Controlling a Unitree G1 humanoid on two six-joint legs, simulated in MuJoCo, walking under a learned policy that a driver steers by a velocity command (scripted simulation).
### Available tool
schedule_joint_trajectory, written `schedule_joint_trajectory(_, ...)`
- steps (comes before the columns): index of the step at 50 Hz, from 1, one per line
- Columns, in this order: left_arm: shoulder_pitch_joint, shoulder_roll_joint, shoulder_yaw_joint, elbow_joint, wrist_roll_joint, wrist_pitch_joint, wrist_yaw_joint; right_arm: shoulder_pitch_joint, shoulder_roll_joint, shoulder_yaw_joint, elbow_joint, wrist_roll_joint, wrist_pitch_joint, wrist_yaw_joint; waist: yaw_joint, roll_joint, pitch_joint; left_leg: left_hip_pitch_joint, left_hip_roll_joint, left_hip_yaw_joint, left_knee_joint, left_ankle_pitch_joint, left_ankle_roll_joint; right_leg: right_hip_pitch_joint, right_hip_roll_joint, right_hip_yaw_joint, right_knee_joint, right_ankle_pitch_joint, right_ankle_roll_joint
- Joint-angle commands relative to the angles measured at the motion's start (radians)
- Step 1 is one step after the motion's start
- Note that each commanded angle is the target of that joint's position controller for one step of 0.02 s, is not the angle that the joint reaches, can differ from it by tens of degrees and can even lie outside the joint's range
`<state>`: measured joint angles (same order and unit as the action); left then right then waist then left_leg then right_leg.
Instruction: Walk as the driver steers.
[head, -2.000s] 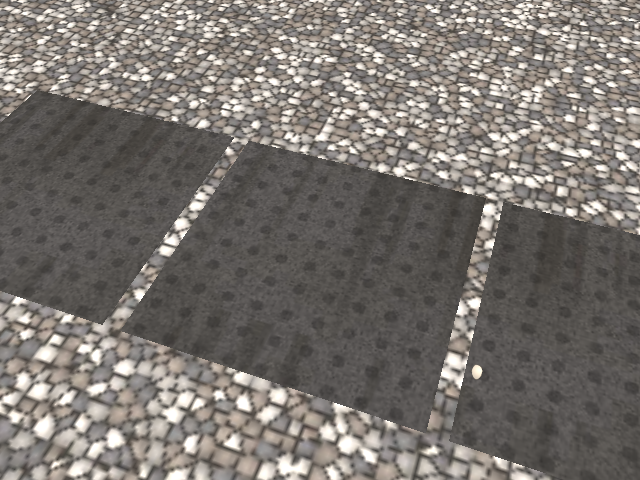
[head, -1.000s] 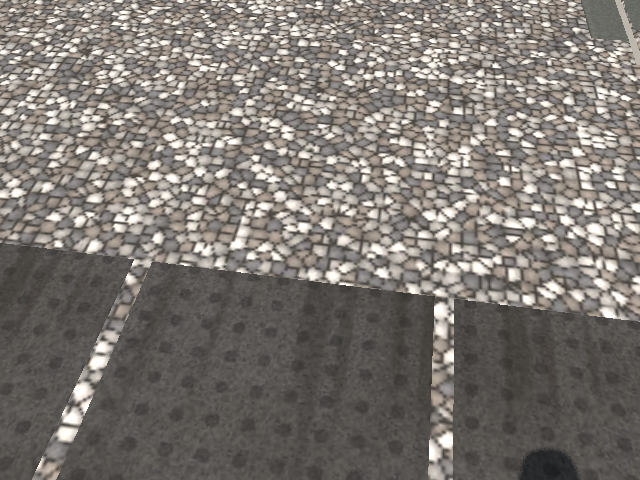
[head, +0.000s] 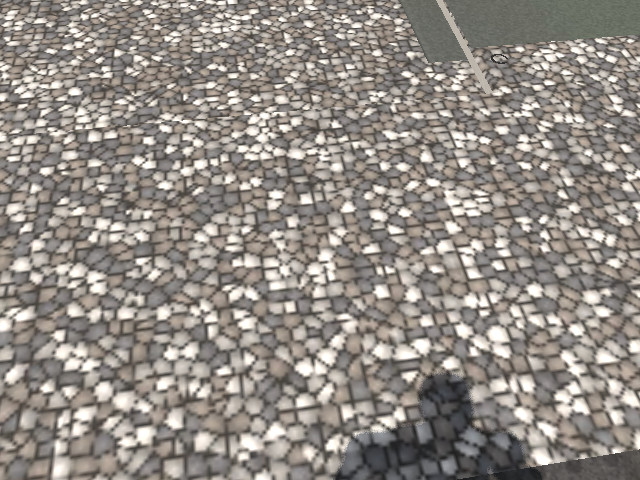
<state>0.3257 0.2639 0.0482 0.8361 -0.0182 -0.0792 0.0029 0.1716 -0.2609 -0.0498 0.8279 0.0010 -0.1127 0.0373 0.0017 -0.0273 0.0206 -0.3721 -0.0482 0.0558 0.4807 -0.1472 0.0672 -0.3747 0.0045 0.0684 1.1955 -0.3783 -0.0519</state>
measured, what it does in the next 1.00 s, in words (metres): walks ahead: right foot, then left foot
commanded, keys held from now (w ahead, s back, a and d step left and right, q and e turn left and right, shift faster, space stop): w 0.48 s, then w+q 0.52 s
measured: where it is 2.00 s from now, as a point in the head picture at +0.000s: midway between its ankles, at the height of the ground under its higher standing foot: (292, 331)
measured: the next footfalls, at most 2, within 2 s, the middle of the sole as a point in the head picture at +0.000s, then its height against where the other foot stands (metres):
right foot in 0.42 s outside the picture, level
left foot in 1.00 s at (273, 388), level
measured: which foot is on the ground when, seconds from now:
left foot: down 0.00-0.44, up 0.46-0.98, down 1.00-1.00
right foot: up 0.00-0.40, down 0.42-1.00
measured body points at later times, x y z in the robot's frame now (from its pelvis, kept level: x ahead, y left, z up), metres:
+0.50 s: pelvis +0.27 -0.05 -0.01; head +0.31 -0.06 +0.44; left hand +0.47 +0.19 -0.09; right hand +0.28 -0.33 -0.15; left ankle +0.10 +0.08 -0.66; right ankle +0.36 -0.15 -0.73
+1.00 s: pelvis +0.53 +0.00 -0.02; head +0.56 +0.01 +0.43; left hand +0.48 +0.27 -0.15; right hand +0.78 -0.19 -0.11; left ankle +0.63 +0.11 -0.73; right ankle +0.37 -0.15 -0.73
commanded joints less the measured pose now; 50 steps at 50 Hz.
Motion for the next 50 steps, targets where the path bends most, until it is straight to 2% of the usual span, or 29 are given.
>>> schedule_joint_trajectory(1, -0.011, 0.097, 0.031, -0.089, 0.008, -0.013, 0.006, 0.044, -0.086, -0.014, -0.032, -0.011, -0.009, 0.001, 0.002, 0.093, -0.068, 0.239, 0.272, -0.357, -0.282, 0.087, 0.172, -0.233, -0.121, 0.031, -0.022, 0.094, 0.006)
schedule_joint_trajectory(3, -0.001, 0.070, 0.026, -0.087, 0.009, 0.001, 0.009, 0.063, -0.105, -0.018, -0.016, -0.003, -0.015, -0.002, 0.013, 0.103, -0.055, 0.202, 0.262, -0.290, -0.315, 0.165, 0.185, -0.235, -0.134, 0.010, -0.086, 0.113, 0.023)
schedule_joint_trajectory(5, -0.067, 0.064, 0.023, -0.111, 0.016, 0.005, 0.013, 0.088, -0.133, -0.025, -0.002, -0.001, -0.012, -0.012, 0.002, 0.088, -0.031, 0.203, 0.263, -0.249, -0.340, 0.221, 0.191, -0.293, -0.147, -0.002, -0.173, 0.189, 0.045)
schedule_joint_trajectory(8, -0.161, 0.049, 0.018, -0.133, 0.016, 0.000, 0.010, 0.128, -0.142, -0.026, 0.014, 0.006, 0.002, -0.025, -0.027, 0.080, -0.017, 0.237, 0.235, -0.183, -0.348, 0.250, 0.160, -0.321, -0.141, -0.020, -0.349, 0.351, 0.055)
schedule_joint_trajectory(11, -0.260, 0.031, 0.010, -0.155, 0.010, -0.008, -0.001, 0.174, -0.151, -0.025, 0.034, 0.014, 0.010, -0.030, -0.064, 0.084, 0.004, 0.259, 0.216, -0.138, -0.345, 0.221, 0.134, -0.285, -0.112, -0.046, -0.519, 0.465, 0.053)
schedule_joint_trajectory(14, -0.348, 0.032, 0.006, -0.186, 0.002, -0.015, -0.018, 0.225, -0.158, -0.025, 0.058, 0.017, 0.022, -0.030, -0.097, 0.089, 0.032, 0.327, 0.248, -0.149, -0.319, 0.196, 0.134, -0.289, -0.090, -0.060, -0.608, 0.462, 0.046)
schedule_joint_trajectory(16, -0.388, 0.039, 0.006, -0.207, -0.002, -0.022, -0.031, 0.242, -0.164, -0.027, 0.071, 0.018, 0.034, -0.032, -0.101, 0.095, 0.046, 0.391, 0.281, -0.165, -0.286, 0.217, 0.131, -0.305, -0.079, -0.061, -0.649, 0.408, 0.030)
schedule_joint_trajectory(18, -0.379, 0.057, 0.010, -0.216, -0.002, -0.029, -0.042, 0.232, -0.178, -0.033, 0.076, 0.021, 0.043, -0.038, -0.076, 0.109, 0.037, 0.438, 0.307, -0.175, -0.238, 0.286, 0.116, -0.269, -0.066, -0.062, -0.683, 0.335, 0.003)
schedule_joint_trajectory(19, -0.339, 0.074, 0.017, -0.208, 0.000, -0.031, -0.044, 0.216, -0.188, -0.036, 0.075, 0.021, 0.047, -0.040, -0.048, 0.120, 0.014, 0.445, 0.307, -0.169, -0.194, 0.385, 0.105, -0.200, -0.047, -0.076, -0.698, 0.304, -0.013)
schedule_joint_trajectory(20, -0.250, 0.098, 0.031, -0.183, 0.004, -0.032, -0.041, 0.189, -0.194, -0.037, 0.070, 0.023, 0.051, -0.042, 0.009, 0.123, -0.040, 0.433, 0.282, -0.141, -0.095, 0.539, 0.087, -0.063, -0.016, -0.104, -0.728, 0.309, -0.035)
schedule_joint_trajectory(21, -0.090, 0.147, 0.056, -0.134, 0.008, -0.032, -0.033, 0.181, -0.173, -0.028, 0.062, 0.017, 0.053, -0.043, 0.079, 0.100, -0.145, 0.362, 0.228, -0.101, 0.088, 0.595, 0.059, 0.174, -0.015, -0.102, -0.726, 0.341, -0.069)
schedule_joint_trajectory(22, 0.104, 0.227, 0.077, -0.101, 0.021, -0.027, -0.021, 0.183, -0.126, -0.007, 0.032, -0.007, 0.049, -0.045, 0.141, -0.027, -0.304, 0.142, 0.160, -0.050, 0.415, 0.302, 0.021, 0.490, -0.217, 0.124, -0.693, 0.387, -0.142)
schedule_joint_trajectory(23, 0.127, 0.275, 0.083, -0.081, 0.021, -0.023, -0.028, 0.316, -0.007, 0.026, 0.031, 0.004, 0.026, -0.034, 0.064, -0.292, -0.408, -0.252, -0.013, -0.078, 0.720, -0.388, -0.028, 0.786, -0.408, 0.582, -0.805, 0.190, -0.291)
schedule_joint_trajectory(24, 0.121, 0.172, 0.058, -0.090, 0.012, -0.022, -0.029, 0.250, -0.125, 0.001, 0.042, 0.024, 0.008, -0.027, 0.105, -0.173, -0.359, -0.362, 0.041, -0.188, 0.822, -0.423, -0.014, 0.748, -0.384, 0.613, -0.865, 0.073, -0.253)
schedule_joint_trajectory(25, 0.043, 0.139, 0.045, -0.101, 0.012, -0.023, -0.024, 0.158, -0.163, -0.012, 0.013, 0.046, -0.001, -0.023, 0.096, -0.114, -0.216, -0.406, 0.084, -0.174, 0.826, -0.330, -0.002, 0.611, -0.359, 0.455, -0.886, 0.118, -0.210)
schedule_joint_trajectory(26, -0.031, 0.123, 0.038, -0.111, 0.016, -0.022, -0.025, 0.115, -0.150, -0.011, 0.007, 0.042, 0.000, -0.028, 0.062, -0.028, -0.143, -0.364, 0.132, -0.150, 0.782, -0.240, -0.008, 0.465, -0.322, 0.340, -0.916, 0.218, -0.187)
schedule_joint_trajectory(27, -0.078, 0.096, 0.032, -0.112, 0.021, -0.025, -0.028, 0.099, -0.139, -0.016, 0.007, 0.029, 0.009, -0.031, 0.035, -0.012, -0.088, -0.329, 0.158, -0.150, 0.729, -0.185, -0.017, 0.359, -0.288, 0.258, -0.954, 0.278, -0.176)
schedule_joint_trajectory(28, -0.101, 0.080, 0.027, -0.108, 0.028, -0.033, -0.029, 0.126, -0.125, -0.019, 0.014, 0.029, 0.024, -0.032, 0.003, -0.043, -0.077, -0.269, 0.182, -0.161, 0.700, -0.145, -0.022, 0.292, -0.265, 0.195, -0.989, 0.301, -0.164)
schedule_joint_trajectory(29, -0.109, 0.073, 0.028, -0.100, 0.028, -0.040, -0.031, 0.148, -0.105, -0.018, 0.023, 0.031, 0.039, -0.034, -0.010, -0.055, -0.068, -0.237, 0.185, -0.161, 0.684, -0.125, -0.029, 0.250, -0.251, 0.150, -1.020, 0.314, -0.163)
schedule_joint_trajectory(30, -0.108, 0.077, 0.030, -0.088, 0.028, -0.047, -0.030, 0.158, -0.089, -0.018, 0.027, 0.033, 0.051, -0.035, -0.018, -0.055, -0.055, -0.233, 0.184, -0.163, 0.673, -0.108, -0.037, 0.222, -0.247, 0.106, -1.041, 0.345, -0.165)
schedule_joint_trajectory(32, -0.093, 0.098, 0.037, -0.066, 0.034, -0.053, -0.022, 0.124, -0.081, -0.022, 0.012, 0.030, 0.064, -0.039, -0.020, -0.039, -0.021, -0.286, 0.181, -0.184, 0.630, -0.039, -0.050, 0.209, -0.249, 0.038, -1.068, 0.399, -0.164)
schedule_joint_trajectory(35, -0.069, 0.110, 0.041, -0.039, 0.037, -0.049, -0.007, 0.064, -0.077, -0.027, -0.011, 0.023, 0.063, -0.037, -0.006, -0.026, -0.001, -0.358, 0.165, -0.202, 0.506, 0.106, -0.062, 0.254, -0.242, -0.051, -1.078, 0.453, -0.147)
schedule_joint_trajectory(38, -0.068, 0.122, 0.041, -0.026, 0.033, -0.043, 0.003, -0.015, -0.061, -0.023, -0.036, 0.018, 0.057, -0.022, 0.019, -0.024, 0.020, -0.336, 0.155, -0.150, 0.343, 0.236, -0.058, 0.273, -0.222, -0.142, -1.087, 0.461, -0.116)
schedule_joint_trajectory(42, 0.002, 0.142, 0.048, 0.014, 0.022, -0.024, 0.013, -0.143, -0.035, -0.009, -0.100, 0.016, 0.055, 0.000, 0.074, -0.007, 0.067, -0.379, 0.151, -0.085, 0.213, 0.230, -0.038, 0.393, -0.262, -0.196, -1.062, 0.495, -0.107)
schedule_joint_trajectory(45, 0.017, 0.158, 0.056, 0.030, 0.010, 0.001, 0.016, -0.191, -0.038, -0.009, -0.151, 0.019, 0.057, 0.021, 0.075, -0.017, 0.076, -0.397, 0.134, -0.036, 0.167, 0.111, -0.009, 0.495, -0.299, -0.222, -0.990, 0.613, -0.094)
schedule_joint_trajectory(47, -0.014, 0.186, 0.063, 0.021, 0.005, 0.014, 0.023, -0.156, -0.062, -0.021, -0.167, 0.021, 0.060, 0.030, 0.035, -0.051, 0.032, -0.286, 0.081, 0.026, 0.157, 0.012, 0.026, 0.510, -0.300, -0.255, -0.884, 0.909, -0.070)
schedule_joint_trajectory(48, -0.027, 0.202, 0.067, 0.016, 0.003, 0.021, 0.029, -0.099, -0.084, -0.034, -0.162, 0.021, 0.064, 0.030, -0.002, -0.075, -0.013, -0.191, 0.042, 0.057, 0.164, -0.038, 0.047, 0.507, -0.296, -0.268, -0.788, 1.077, -0.058)
schedule_joint_trajectory(49, -0.045, 0.211, 0.069, 0.011, 0.002, 0.029, 0.033, 0.021, -0.122, -0.057, -0.138, 0.025, 0.065, 0.027, -0.072, -0.073, -0.078, -0.030, -0.002, 0.075, 0.130, -0.036, 0.077, 0.472, -0.274, -0.286, -0.621, 1.161, -0.039)
schedule_joint_trajectory(50, -0.054, 0.206, 0.064, 0.002, 0.000, 0.028, 0.036, 0.186, -0.187, -0.092, -0.097, 0.024, 0.068, 0.011, -0.156, -0.035, -0.163, 0.244, -0.014, 0.026, 0.060, 0.028, 0.119, 0.328, -0.228, -0.301, -0.382, 1.035, -0.001)
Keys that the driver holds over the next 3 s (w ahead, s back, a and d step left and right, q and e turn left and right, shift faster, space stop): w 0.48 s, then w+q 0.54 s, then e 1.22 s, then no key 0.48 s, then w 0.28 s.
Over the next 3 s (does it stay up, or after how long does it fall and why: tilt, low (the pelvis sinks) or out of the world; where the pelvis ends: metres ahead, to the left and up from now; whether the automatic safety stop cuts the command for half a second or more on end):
stays up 0.79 0.03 0.00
